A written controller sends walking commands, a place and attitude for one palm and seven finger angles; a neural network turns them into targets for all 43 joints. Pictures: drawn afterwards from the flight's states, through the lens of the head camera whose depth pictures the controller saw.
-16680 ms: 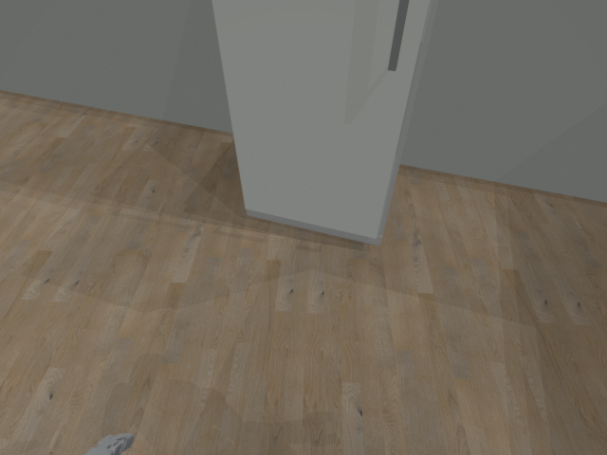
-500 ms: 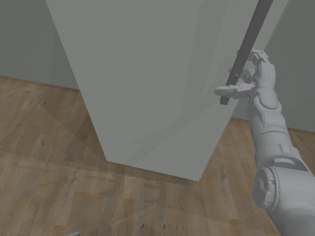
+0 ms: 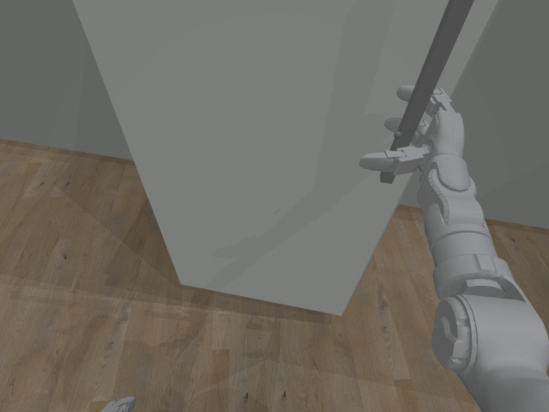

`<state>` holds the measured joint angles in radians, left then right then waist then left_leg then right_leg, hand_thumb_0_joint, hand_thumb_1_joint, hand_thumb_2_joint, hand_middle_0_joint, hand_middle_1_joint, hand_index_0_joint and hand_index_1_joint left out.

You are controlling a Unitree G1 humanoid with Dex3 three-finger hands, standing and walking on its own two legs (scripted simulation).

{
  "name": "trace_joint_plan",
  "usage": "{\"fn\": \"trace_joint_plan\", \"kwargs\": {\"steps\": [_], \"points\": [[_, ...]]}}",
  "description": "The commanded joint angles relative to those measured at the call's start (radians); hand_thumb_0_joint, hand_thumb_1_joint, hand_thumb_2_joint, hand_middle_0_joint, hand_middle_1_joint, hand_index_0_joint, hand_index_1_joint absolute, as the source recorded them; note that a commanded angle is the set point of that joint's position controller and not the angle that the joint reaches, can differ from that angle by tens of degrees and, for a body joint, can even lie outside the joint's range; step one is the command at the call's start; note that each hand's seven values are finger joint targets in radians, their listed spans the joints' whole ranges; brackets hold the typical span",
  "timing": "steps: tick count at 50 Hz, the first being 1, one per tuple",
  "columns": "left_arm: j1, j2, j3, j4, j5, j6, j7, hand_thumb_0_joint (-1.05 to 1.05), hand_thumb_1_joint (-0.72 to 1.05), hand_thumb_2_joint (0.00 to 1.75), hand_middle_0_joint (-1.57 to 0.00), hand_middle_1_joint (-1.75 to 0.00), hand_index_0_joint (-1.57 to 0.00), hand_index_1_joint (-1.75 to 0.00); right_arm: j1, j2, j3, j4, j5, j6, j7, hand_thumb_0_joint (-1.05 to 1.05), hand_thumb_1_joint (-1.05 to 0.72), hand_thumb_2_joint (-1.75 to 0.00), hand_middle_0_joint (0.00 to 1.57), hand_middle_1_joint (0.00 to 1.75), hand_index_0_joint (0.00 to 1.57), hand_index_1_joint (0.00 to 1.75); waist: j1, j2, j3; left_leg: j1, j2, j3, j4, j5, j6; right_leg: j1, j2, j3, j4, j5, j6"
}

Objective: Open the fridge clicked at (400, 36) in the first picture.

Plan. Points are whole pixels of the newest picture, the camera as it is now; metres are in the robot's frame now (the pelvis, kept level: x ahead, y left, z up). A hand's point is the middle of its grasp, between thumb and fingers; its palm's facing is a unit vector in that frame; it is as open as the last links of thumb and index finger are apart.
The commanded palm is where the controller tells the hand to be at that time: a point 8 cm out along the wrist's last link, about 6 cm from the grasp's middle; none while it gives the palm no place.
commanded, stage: slide the fingers in behind the handle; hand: right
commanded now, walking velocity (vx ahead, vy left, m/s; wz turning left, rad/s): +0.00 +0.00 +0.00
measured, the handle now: (436, 47) +0.54 -0.13 +0.28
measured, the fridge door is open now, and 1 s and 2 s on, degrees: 0 0 0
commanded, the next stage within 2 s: grip the handle and tug to test in 0.50 s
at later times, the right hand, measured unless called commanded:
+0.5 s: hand (400, 136) +0.48 -0.11 +0.18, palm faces +0.06 +1.00 +0.02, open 14.0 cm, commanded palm +0.45 -0.16 +0.18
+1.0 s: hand (399, 132) +0.49 -0.11 +0.18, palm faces +0.08 +1.00 +0.02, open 10.2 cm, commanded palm +0.45 -0.16 +0.18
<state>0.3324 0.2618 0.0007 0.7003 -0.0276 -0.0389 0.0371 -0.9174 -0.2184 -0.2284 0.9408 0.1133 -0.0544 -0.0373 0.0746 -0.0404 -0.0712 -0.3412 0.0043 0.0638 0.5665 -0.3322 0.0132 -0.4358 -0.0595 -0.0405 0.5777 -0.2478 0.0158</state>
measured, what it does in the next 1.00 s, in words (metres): stands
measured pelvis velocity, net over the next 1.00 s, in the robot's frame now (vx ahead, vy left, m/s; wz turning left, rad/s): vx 0.00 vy -0.01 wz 0.02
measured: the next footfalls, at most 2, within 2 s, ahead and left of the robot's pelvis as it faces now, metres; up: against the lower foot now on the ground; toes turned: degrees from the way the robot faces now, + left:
none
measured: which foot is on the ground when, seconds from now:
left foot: down 0.00-1.00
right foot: down 0.00-1.00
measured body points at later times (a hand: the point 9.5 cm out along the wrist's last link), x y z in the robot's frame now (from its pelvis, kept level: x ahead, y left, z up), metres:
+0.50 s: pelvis +0.00 -0.01 +0.00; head +0.02 +0.00 +0.45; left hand +0.05 +0.25 -0.12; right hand +0.47 -0.16 +0.18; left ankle -0.03 +0.11 -0.73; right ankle +0.02 -0.13 -0.73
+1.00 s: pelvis +0.00 -0.01 +0.00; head +0.03 +0.00 +0.45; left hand +0.04 +0.25 -0.13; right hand +0.48 -0.16 +0.18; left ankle -0.03 +0.11 -0.73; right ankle +0.02 -0.13 -0.73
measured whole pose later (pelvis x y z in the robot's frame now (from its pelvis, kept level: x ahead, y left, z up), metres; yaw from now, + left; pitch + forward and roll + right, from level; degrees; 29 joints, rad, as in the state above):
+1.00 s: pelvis +0.00 -0.01 +0.00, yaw +1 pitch +7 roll +1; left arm 0.37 0.24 0.00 0.71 -0.02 -0.04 0.03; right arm -0.92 -0.23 -0.26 0.97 0.08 -0.09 -0.07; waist 0.09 -0.04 -0.07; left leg -0.35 0.01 0.04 0.56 -0.33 0.00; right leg -0.44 -0.06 -0.06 0.59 -0.26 0.01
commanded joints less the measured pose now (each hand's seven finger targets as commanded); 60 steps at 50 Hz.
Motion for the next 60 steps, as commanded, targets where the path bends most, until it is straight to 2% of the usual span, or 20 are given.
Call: {"fn": "trace_joint_plan", "kwargs": {"steps": [1, 5, 8, 11, 14, 18, 21, 23, 24, 26, 28, 30, 34, 36, 39, 40, 43, 48, 52, 60], "points": [[0.044, 0.123, 0.043, -0.099, 0.006, -0.027, 0.001, 0.0, 0.9, 0.9, -0.2, -0.3, -0.2, -0.3, -0.504, -0.216, -0.047, -0.219, -0.009, -0.083, -0.02, 0.0, 0.5, -0.3, 0.3, 1.2, 0.3, 1.2, 0.001, 0.106, -0.324, 0.071, -0.031, -0.033, -0.068, 0.434, -0.011, 0.219, 0.063, 0.016, -0.018, 0.239, -0.061], [0.035, 0.116, 0.044, -0.105, 0.002, -0.025, 0.001, 0.0, 0.9, 0.9, -0.2, -0.3, -0.2, -0.3, -0.498, -0.198, -0.024, -0.236, -0.024, -0.093, -0.018, 0.0, 0.5, -0.3, 0.3, 1.2, 0.3, 1.2, 0.001, 0.057, -0.324, 0.058, -0.031, -0.033, -0.068, 0.428, -0.006, 0.24, 0.059, 0.008, -0.017, 0.241, -0.058], [0.037, 0.121, 0.044, -0.103, 0.002, -0.021, 0.006, 0.0, 0.9, 0.9, -0.2, -0.3, -0.2, -0.3, -0.524, -0.221, -0.036, -0.233, -0.017, -0.094, -0.011, 0.0, 0.5, -0.3, 0.3, 1.2, 0.3, 1.2, 0.01, 0.094, -0.31, 0.069, -0.031, -0.036, -0.076, 0.424, -0.01, 0.226, 0.058, 0.009, -0.025, 0.225, -0.06], [0.04, 0.122, 0.045, -0.101, 0.001, -0.021, 0.009, 0.0, 0.9, 0.9, -0.2, -0.3, -0.2, -0.3, -0.534, -0.21, -0.028, -0.236, -0.012, -0.092, -0.004, 0.0, 0.5, -0.3, 0.3, 1.2, 0.3, 1.2, 0.009, 0.061, -0.317, 0.056, -0.033, -0.033, -0.079, 0.397, -0.006, 0.244, 0.057, 0.012, -0.024, 0.222, -0.058], [0.039, 0.114, 0.046, -0.094, -0.001, -0.03, 0.006, 0.0, 0.9, 0.9, -0.2, -0.3, -0.2, -0.3, -0.555, -0.158, 0.011, -0.251, -0.005, -0.094, -0.002, 0.0, 0.5, -0.3, 0.3, 1.2, 0.3, 1.2, 0.017, 0.027, -0.325, 0.025, -0.037, -0.028, -0.077, 0.395, -0.003, 0.28, 0.054, 0.018, -0.018, 0.24, -0.055], [0.042, 0.12, 0.047, -0.087, -0.001, -0.035, 0.004, 0.0, 0.9, 0.9, -0.2, -0.3, -0.2, -0.3, -0.539, -0.167, -0.002, -0.246, 0.0, -0.095, -0.01, 0.0, 0.5, -0.3, 0.3, 1.2, 0.3, 1.2, 0.013, 0.044, -0.337, 0.026, -0.039, -0.025, -0.075, 0.377, -0.002, 0.28, 0.053, 0.023, -0.023, 0.235, -0.053], [0.051, 0.124, 0.044, -0.079, 0.002, -0.034, 0.005, 0.0, 0.9, 0.9, -0.2, -0.3, -0.2, -0.3, -0.539, -0.182, -0.011, -0.207, -0.01, -0.092, -0.02, 0.0, 0.5, -0.3, 0.3, 1.2, 0.3, 1.2, 0.018, 0.08, -0.299, 0.021, -0.037, -0.023, -0.081, 0.346, -0.004, 0.25, 0.052, 0.026, -0.029, 0.207, -0.055], [0.044, 0.118, 0.044, -0.083, 0.001, -0.037, 0.001, 0.0, 0.9, 0.9, -0.2, -0.3, -0.2, -0.3, -0.557, -0.159, 0.008, -0.217, -0.018, -0.094, -0.026, 0.0, 0.5, -0.3, 0.3, 1.2, 0.3, 1.2, 0.019, 0.047, -0.297, 0.004, -0.037, -0.025, -0.077, 0.35, -0.003, 0.259, 0.052, 0.023, -0.025, 0.214, -0.054], [0.045, 0.119, 0.045, -0.083, 0.002, -0.036, 0.003, 0.0, 0.9, 0.9, -0.2, -0.3, -0.2, -0.3, -0.547, -0.182, -0.014, -0.216, -0.021, -0.097, -0.031, 0.0, 0.5, -0.3, 0.3, 1.2, 0.3, 1.2, 0.009, 0.042, -0.311, 0.008, -0.036, -0.023, -0.075, 0.341, -0.001, 0.261, 0.051, 0.025, -0.025, 0.212, -0.051], [0.052, 0.12, 0.045, -0.078, 0.004, -0.036, 0.003, 0.0, 0.9, 0.9, -0.2, -0.3, -0.2, -0.3, -0.568, -0.163, 0.007, -0.198, -0.027, -0.101, -0.038, 0.0, 0.5, -0.3, 0.3, 1.2, 0.3, 1.2, 0.025, 0.059, -0.297, -0.008, -0.038, -0.019, -0.078, 0.316, -0.001, 0.264, 0.047, 0.032, -0.026, 0.203, -0.052], [0.051, 0.118, 0.045, -0.074, 0.003, -0.039, 0.0, 0.0, 0.9, 0.9, -0.2, -0.3, -0.2, -0.3, -0.598, -0.136, 0.031, -0.186, -0.03, -0.103, -0.042, 0.0, 0.5, -0.3, 0.3, 1.2, 0.3, 1.2, 0.033, 0.031, -0.288, -0.041, -0.039, -0.017, -0.074, 0.294, 0.001, 0.276, 0.043, 0.037, -0.026, 0.195, -0.046], [0.058, 0.122, 0.045, -0.069, 0.006, -0.042, 0.0, 0.0, 0.9, 0.9, -0.2, -0.3, -0.2, -0.3, -0.595, -0.157, 0.007, -0.165, -0.028, -0.105, -0.046, 0.0, 0.5, -0.3, 0.3, 1.2, 0.3, 1.2, 0.027, 0.043, -0.3, -0.038, -0.04, -0.017, -0.072, 0.287, 0.002, 0.273, 0.043, 0.04, -0.024, 0.191, -0.045], [0.062, 0.118, 0.047, -0.074, 0.01, -0.045, -0.004, 0.0, 0.9, 0.9, -0.2, -0.3, -0.2, -0.3, -0.598, -0.145, 0.006, -0.184, -0.029, -0.115, -0.055, 0.0, 0.31, -0.38, 0.32, 1.23, 0.32, 1.23, 0.019, 0.027, -0.353, -0.025, -0.041, -0.015, -0.057, 0.329, 0.003, 0.298, 0.043, 0.039, -0.016, 0.242, -0.043], [0.071, 0.124, 0.048, -0.068, 0.011, -0.042, -0.004, 0.0, 0.9, 0.9, -0.2, -0.3, -0.2, -0.3, -0.58, -0.164, -0.005, -0.157, -0.035, -0.116, -0.058, 0.0, 0.22, -0.42, 0.33, 1.24, 0.33, 1.24, 0.025, 0.067, -0.335, -0.019, -0.042, -0.017, -0.062, 0.322, 0.001, 0.278, 0.041, 0.039, -0.015, 0.229, -0.045], [0.069, 0.124, 0.049, -0.072, 0.01, -0.041, -0.003, 0.0, 0.9, 0.9, -0.2, -0.3, -0.2, -0.3, -0.57, -0.182, -0.023, -0.161, -0.033, -0.116, -0.055, 0.0, 0.08, -0.48, 0.35, 1.26, 0.35, 1.26, 0.017, 0.069, -0.335, 0.001, -0.041, -0.02, -0.06, 0.348, 0.0, 0.258, 0.043, 0.03, -0.018, 0.232, -0.047], [0.067, 0.121, 0.048, -0.077, 0.01, -0.04, -0.004, 0.0, 0.9, 0.9, -0.2, -0.3, -0.2, -0.3, -0.582, -0.154, 0.003, -0.173, -0.031, -0.114, -0.051, 0.0, 0.03, -0.5, 0.35, 1.27, 0.35, 1.27, 0.024, 0.064, -0.33, 0.0, -0.041, -0.02, -0.062, 0.356, -0.002, 0.256, 0.046, 0.026, -0.017, 0.232, -0.048], [0.071, 0.123, 0.049, -0.075, 0.01, -0.037, -0.003, 0.0, 0.9, 0.9, -0.2, -0.3, -0.2, -0.3, -0.561, -0.201, -0.038, -0.173, -0.032, -0.113, -0.049, 0.0, -0.11, -0.56, 0.36, 1.29, 0.36, 1.29, 0.013, 0.066, -0.34, 0.016, -0.041, -0.023, -0.062, 0.376, -0.001, 0.257, 0.045, 0.022, -0.014, 0.246, -0.05], [0.067, 0.122, 0.049, -0.088, 0.008, -0.03, -0.001, 0.0, 0.9, 0.9, -0.2, -0.3, -0.2, -0.3, -0.522, -0.221, -0.051, -0.213, -0.03, -0.108, -0.035, 0.0, -0.34, -0.66, 0.39, 1.32, 0.39, 1.32, 0.001, 0.054, -0.344, 0.053, -0.04, -0.027, -0.062, 0.415, -0.001, 0.245, 0.049, 0.013, -0.017, 0.262, -0.053], [0.057, 0.118, 0.051, -0.093, 0.002, -0.03, 0.0, 0.0, 0.9, 0.9, -0.2, -0.3, -0.2, -0.3, -0.512, -0.161, 0.003, -0.231, -0.022, -0.093, -0.02, 0.0, -0.53, -0.74, 0.41, 1.35, 0.41, 1.35, 0.017, 0.06, -0.316, 0.032, -0.041, -0.024, -0.073, 0.406, -0.004, 0.258, 0.047, 0.012, -0.018, 0.256, -0.055], [0.052, 0.12, 0.048, -0.079, 0.0, -0.034, 0.003, 0.0, 0.9, 0.9, -0.2, -0.3, -0.2, -0.3, -0.564, -0.146, 0.018, -0.235, -0.009, -0.081, -0.027, 0.0, -0.9, -0.9, 0.45, 1.4, 0.45, 1.4, 0.023, 0.035, -0.31, 0.001, -0.041, -0.022, -0.08, 0.359, 0.0, 0.281, 0.049, 0.026, -0.02, 0.232, -0.052]]}}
